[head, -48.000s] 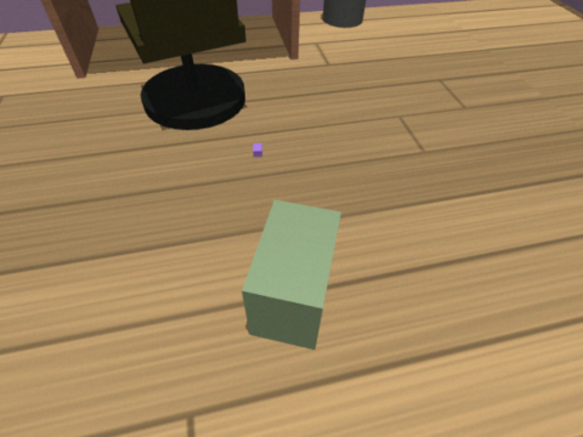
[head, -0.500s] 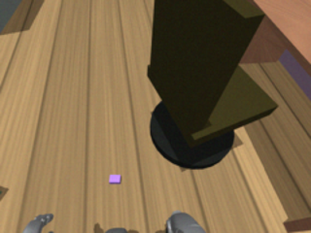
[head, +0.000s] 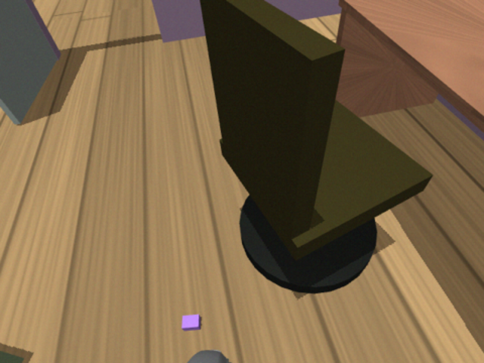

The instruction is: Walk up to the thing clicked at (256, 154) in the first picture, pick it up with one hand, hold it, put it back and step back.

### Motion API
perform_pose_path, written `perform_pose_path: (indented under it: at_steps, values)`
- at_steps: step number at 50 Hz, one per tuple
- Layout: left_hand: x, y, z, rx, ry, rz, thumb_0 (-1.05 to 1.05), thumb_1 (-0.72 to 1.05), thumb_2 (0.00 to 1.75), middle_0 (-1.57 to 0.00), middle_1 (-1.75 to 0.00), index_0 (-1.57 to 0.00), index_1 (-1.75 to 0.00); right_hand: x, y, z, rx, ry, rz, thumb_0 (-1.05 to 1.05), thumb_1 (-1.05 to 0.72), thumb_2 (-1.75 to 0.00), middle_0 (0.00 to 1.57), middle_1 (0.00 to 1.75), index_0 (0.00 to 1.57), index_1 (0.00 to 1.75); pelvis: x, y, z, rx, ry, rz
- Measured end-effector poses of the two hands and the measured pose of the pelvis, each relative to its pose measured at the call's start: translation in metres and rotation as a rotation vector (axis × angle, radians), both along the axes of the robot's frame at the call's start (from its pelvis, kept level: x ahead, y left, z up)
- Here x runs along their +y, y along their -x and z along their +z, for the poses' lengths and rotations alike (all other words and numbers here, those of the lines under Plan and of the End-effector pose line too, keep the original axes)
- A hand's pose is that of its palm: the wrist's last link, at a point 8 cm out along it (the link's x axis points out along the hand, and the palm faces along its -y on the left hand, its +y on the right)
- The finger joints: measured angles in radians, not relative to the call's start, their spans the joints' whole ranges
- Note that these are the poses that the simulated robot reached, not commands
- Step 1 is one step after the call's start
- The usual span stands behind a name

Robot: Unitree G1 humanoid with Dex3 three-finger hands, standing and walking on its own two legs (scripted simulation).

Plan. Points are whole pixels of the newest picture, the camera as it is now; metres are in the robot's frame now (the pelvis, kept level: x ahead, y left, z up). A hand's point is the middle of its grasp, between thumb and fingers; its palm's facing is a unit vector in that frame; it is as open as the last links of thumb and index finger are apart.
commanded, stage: walk up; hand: left
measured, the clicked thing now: (191, 322) +0.39 +0.26 -0.75
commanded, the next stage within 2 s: none
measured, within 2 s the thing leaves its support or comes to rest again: neither
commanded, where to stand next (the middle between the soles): +0.01 +0.02 m, yaw +0 degrees
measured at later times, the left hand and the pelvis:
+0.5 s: hand out of the picture +0.05 +0.29 -0.17, palm faces -0.05 -0.93 -0.38, open 7.4 cm; pelvis -0.02 +0.02 -0.02, yaw -1 degrees
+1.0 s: hand out of the picture +0.09 +0.27 -0.15, palm faces -0.01 -0.92 -0.38, open 7.4 cm; pelvis +0.01 +0.01 -0.01, yaw +0 degrees
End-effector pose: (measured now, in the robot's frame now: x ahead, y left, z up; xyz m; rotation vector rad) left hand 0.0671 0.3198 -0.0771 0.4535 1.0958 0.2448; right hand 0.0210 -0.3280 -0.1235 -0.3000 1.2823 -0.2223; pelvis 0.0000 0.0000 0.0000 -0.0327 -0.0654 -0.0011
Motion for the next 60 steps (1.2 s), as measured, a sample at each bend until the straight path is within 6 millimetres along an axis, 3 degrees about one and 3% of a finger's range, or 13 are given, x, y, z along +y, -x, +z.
perform_pose_path:
  at_steps: [5,11,15,23,28,32,40,48,54,60]
  values:
    - [0.010,-0.008,-0.006,0.012,-0.004,0.021,0.01,0.90,0.89,-0.20,-0.30,-0.21,-0.30,0.018,-0.027,-0.005,-0.010,-0.010,0.020,0.01,-0.91,-0.90,0.20,0.30,0.20,0.30,0.009,-0.004,-0.003,0.005,-0.016,0.006]
    - [0.030,-0.028,-0.040,0.010,0.038,0.034,0.01,0.90,0.89,-0.20,-0.30,-0.21,-0.30,0.043,-0.048,-0.010,-0.024,0.034,0.074,0.00,-0.91,-0.90,0.20,0.30,0.21,0.30,0.029,0.002,-0.022,0.017,-0.040,0.030]
    - [0.031,-0.028,-0.052,0.031,0.063,0.052,0.01,0.90,0.89,-0.20,-0.30,-0.21,-0.30,0.056,-0.056,-0.001,-0.057,0.037,0.094,0.00,-0.91,-0.90,0.20,0.30,0.21,0.30,0.032,0.014,-0.019,0.020,-0.022,0.034]
    - [0.019,0.010,-0.059,0.107,0.098,0.029,0.01,0.90,0.89,-0.20,-0.30,-0.21,-0.30,0.050,-0.065,0.010,-0.172,0.052,0.113,0.00,-0.91,-0.90,0.20,0.30,0.21,0.30,0.025,0.021,-0.019,0.037,-0.033,-0.014]
    - [0.007,0.043,-0.052,0.153,0.111,0.060,0.01,0.90,0.89,-0.20,-0.30,-0.21,-0.30,0.038,-0.057,0.010,-0.150,0.048,0.092,0.00,-0.91,-0.90,0.20,0.30,0.21,0.30,0.016,0.018,-0.013,0.026,-0.024,-0.009]
    - [0.003,0.053,-0.047,0.168,0.129,0.086,0.01,0.90,0.89,-0.20,-0.30,-0.21,-0.30,0.034,-0.049,0.010,-0.118,0.048,0.091,0.01,-0.91,-0.90,0.20,0.30,0.21,0.30,0.017,0.012,-0.009,0.026,-0.036,0.008]
    - [-0.004,0.029,-0.043,0.108,0.115,0.063,0.01,0.90,0.89,-0.20,-0.30,-0.21,-0.30,0.026,-0.042,0.008,-0.097,0.026,0.082,0.01,-0.91,-0.90,0.20,0.30,0.21,0.30,0.005,0.001,-0.008,0.027,-0.031,0.004]
    - [-0.003,-0.004,-0.036,0.072,0.103,0.051,0.01,0.90,0.89,-0.20,-0.30,-0.21,-0.30,0.026,-0.065,0.007,-0.112,0.022,0.083,0.01,-0.91,-0.90,0.20,0.30,0.21,0.30,0.006,-0.014,-0.006,0.027,-0.047,0.013]
    - [-0.004,-0.031,-0.036,0.027,0.089,0.025,0.01,0.90,0.89,-0.20,-0.30,-0.21,-0.30,0.027,-0.078,0.005,-0.134,0.017,0.078,0.01,-0.91,-0.90,0.20,0.30,0.21,0.30,0.003,-0.013,-0.010,0.030,-0.033,0.004]
    - [-0.004,-0.037,-0.036,0.025,0.091,0.024,0.01,0.90,0.89,-0.20,-0.30,-0.21,-0.30,0.028,-0.086,0.004,-0.125,0.035,0.066,0.01,-0.91,-0.90,0.20,0.30,0.21,0.30,0.008,-0.002,-0.010,0.025,-0.040,0.014]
